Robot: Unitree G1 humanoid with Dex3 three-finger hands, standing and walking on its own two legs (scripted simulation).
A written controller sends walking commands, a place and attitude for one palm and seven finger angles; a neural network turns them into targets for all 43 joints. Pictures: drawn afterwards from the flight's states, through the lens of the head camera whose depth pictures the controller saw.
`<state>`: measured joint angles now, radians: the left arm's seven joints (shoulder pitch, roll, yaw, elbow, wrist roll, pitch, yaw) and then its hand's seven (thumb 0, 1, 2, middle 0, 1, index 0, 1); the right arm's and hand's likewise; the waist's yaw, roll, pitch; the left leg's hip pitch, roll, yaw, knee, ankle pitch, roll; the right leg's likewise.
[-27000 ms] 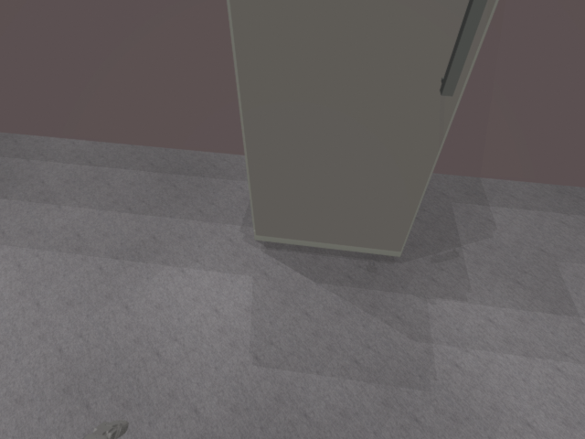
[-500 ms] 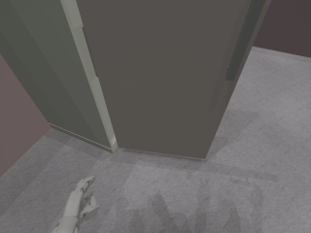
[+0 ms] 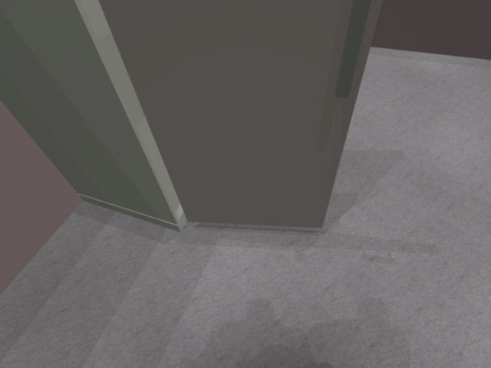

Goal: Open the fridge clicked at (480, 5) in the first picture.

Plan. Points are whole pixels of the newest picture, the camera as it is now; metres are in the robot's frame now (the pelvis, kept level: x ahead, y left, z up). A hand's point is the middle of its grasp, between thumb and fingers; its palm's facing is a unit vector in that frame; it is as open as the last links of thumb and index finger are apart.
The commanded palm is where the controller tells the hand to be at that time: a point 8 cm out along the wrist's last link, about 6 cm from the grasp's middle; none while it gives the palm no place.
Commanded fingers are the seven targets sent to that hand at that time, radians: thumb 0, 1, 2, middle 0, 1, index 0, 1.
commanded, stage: let the arm hang, fingers relaxed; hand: right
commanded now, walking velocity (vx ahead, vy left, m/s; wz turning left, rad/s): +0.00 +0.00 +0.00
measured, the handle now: (357, 6) +0.72 -0.19 +0.23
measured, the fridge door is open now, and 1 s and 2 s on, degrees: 75 75 75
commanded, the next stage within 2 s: look to check the result in 0.68 s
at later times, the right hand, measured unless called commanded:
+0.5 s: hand out of the picture +0.08 -0.25 -0.15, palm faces -0.03 +0.96 -0.29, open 7.4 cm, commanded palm none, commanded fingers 0.00 -0.90 -0.90 0.20 0.30 0.20 0.30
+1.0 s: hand out of the picture +0.13 -0.26 -0.14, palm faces -0.05 +0.94 -0.33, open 7.4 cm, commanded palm none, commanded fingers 0.00 -0.90 -0.90 0.20 0.30 0.20 0.30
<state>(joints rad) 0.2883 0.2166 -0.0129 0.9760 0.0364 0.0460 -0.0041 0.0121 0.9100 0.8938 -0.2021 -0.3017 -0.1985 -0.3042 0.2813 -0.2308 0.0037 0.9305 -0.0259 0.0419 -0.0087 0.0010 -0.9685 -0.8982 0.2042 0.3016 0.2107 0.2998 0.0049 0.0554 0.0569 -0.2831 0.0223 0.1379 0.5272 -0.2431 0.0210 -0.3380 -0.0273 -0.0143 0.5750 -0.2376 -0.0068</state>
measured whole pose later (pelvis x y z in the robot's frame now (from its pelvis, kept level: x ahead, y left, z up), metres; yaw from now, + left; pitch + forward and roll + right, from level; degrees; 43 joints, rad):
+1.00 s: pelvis +0.05 -0.02 +0.02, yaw +1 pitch -1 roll +0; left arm 0.09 0.33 0.00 1.11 0.02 -0.01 0.00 0.01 0.91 0.89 -0.20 -0.30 -0.20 -0.30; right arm 0.11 -0.34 0.00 1.13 -0.02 -0.02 0.00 0.01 -0.91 -0.90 0.20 0.30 0.21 0.30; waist 0.00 0.00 0.03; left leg -0.10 0.05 0.10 0.31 -0.20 -0.02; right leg -0.13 0.01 -0.06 0.33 -0.19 -0.03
